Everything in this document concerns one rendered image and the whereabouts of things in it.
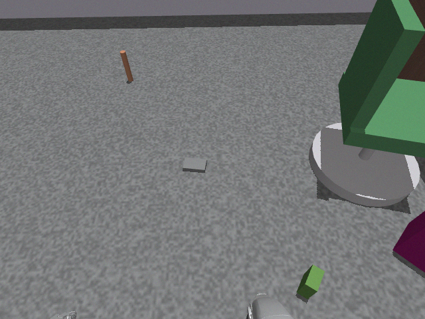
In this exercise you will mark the office chair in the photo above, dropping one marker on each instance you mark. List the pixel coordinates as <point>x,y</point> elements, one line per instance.
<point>369,158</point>

